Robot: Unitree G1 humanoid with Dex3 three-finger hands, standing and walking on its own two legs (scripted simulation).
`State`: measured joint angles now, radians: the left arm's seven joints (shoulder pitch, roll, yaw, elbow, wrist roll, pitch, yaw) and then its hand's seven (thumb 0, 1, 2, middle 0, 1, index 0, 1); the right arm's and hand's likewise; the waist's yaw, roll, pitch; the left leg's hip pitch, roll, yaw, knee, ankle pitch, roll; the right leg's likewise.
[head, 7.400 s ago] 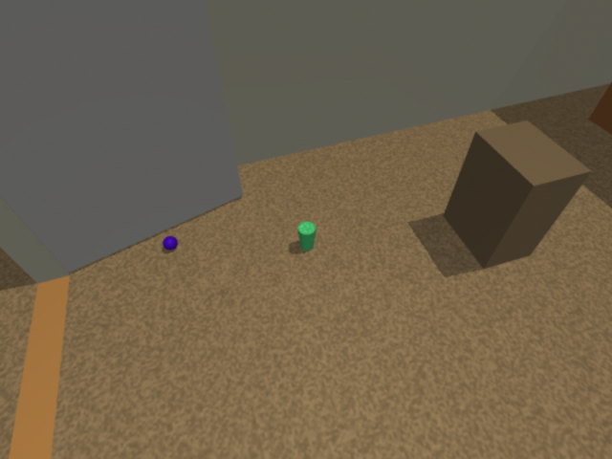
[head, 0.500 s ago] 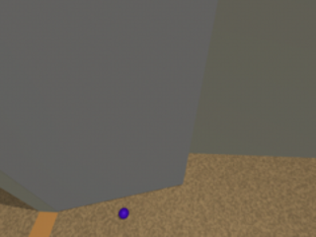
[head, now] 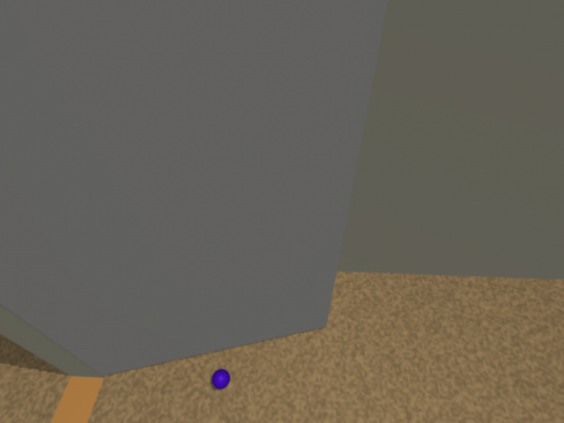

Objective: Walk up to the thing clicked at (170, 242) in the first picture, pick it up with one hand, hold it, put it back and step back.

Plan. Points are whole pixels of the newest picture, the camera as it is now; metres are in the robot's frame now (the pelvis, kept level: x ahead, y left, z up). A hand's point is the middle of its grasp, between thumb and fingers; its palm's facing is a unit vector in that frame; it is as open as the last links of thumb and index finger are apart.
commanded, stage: stand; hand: left
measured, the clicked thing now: (221, 378) +0.38 +0.25 -0.75
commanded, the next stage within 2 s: walk up in 0.02 s
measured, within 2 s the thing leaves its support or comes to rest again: neither
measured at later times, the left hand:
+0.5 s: hand out of the picture +0.05 +0.26 -0.16, palm faces +0.00 -0.94 -0.33, open 7.4 cm
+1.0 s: hand out of the picture +0.04 +0.26 -0.16, palm faces +0.01 -0.94 -0.34, open 7.4 cm
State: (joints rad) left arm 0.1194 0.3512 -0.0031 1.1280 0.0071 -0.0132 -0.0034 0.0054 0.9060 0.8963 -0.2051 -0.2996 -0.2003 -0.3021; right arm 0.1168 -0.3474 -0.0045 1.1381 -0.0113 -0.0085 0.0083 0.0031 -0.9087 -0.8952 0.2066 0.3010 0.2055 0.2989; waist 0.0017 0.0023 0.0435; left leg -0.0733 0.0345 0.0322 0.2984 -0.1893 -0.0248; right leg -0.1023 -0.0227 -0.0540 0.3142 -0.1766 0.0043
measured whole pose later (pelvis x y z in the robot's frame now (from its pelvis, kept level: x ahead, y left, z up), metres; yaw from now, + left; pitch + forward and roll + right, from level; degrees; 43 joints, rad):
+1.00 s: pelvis -0.03 +0.00 +0.00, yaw +0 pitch -2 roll +0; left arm 0.11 0.35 0.04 1.09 0.01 0.01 -0.02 0.01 0.91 0.90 -0.20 -0.30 -0.20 -0.30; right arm 0.10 -0.35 -0.02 1.08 0.00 0.01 0.02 0.00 -0.91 -0.90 0.21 0.30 0.21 0.30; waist 0.01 0.00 0.08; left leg -0.17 0.03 0.03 0.39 -0.19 -0.02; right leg -0.19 -0.03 -0.05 0.40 -0.17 0.00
